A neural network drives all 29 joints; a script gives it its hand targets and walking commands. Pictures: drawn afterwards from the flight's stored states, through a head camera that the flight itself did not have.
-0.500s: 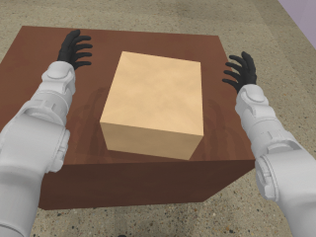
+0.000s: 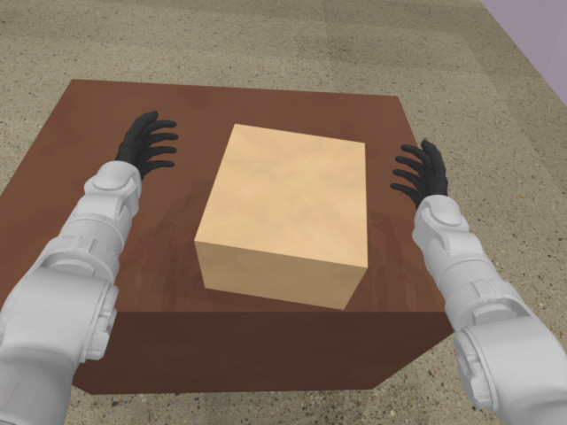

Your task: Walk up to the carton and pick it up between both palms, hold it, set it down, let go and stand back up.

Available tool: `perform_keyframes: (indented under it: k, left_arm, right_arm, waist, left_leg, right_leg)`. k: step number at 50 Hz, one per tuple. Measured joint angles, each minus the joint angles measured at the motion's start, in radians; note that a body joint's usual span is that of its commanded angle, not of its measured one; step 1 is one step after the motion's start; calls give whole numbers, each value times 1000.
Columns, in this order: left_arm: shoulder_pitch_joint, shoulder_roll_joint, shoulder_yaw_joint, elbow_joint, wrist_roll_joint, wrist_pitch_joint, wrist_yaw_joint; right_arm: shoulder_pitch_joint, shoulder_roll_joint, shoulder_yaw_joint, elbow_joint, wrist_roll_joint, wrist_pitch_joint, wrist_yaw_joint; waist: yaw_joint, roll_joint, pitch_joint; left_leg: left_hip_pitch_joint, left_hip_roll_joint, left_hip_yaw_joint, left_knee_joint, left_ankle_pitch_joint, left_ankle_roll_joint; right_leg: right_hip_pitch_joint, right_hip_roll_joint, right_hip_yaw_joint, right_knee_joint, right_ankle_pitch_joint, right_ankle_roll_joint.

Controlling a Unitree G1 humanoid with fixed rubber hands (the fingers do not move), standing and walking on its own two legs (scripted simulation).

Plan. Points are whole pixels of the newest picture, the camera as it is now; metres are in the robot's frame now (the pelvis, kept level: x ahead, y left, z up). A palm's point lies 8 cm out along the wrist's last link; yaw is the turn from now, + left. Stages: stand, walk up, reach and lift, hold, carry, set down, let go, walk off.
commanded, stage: set down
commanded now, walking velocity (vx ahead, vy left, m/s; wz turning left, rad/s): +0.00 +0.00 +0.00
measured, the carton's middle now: (287, 213) +0.46 -0.03 -0.01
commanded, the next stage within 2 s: none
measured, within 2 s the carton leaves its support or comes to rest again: neither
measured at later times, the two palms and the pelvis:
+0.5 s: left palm (108, 214) +0.39 +0.22 +0.08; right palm (429, 243) +0.33 -0.22 +0.08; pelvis +0.00 +0.00 +0.00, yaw -1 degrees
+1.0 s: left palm (92, 284) +0.30 +0.23 +0.04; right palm (434, 302) +0.26 -0.21 +0.04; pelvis +0.01 +0.00 +0.01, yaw -1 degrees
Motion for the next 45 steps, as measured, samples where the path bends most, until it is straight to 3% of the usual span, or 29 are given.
perform_keyframes:
  k: [11, 27, 45]
  left_arm:
    - [261, 4, 79, -321, -1, 79, 5]
    - [405, -25, 109, -425, 29, 100, -11]
    - [731, -42, 145, -762, 30, 124, -21]
  right_arm:
    - [266, 46, -73, -301, -81, 29, -30]
    - [406, 77, -83, -406, -118, 52, -32]
    - [715, 108, -95, -703, -159, 40, -43]
  waist:
    - [31, 1, 65]
    - [54, -23, 124]
    - [88, -22, 170]
  left_leg:
    - [98, 0, 12, -10, -11, 0]
    - [244, -10, 27, -44, -10, 4]
    - [331, -8, 35, -58, -26, 0]
  right_leg:
    - [93, -1, 12, -9, -7, 0]
    - [221, -11, 25, -13, -19, 0]
    - [306, -9, 35, -30, -30, -2]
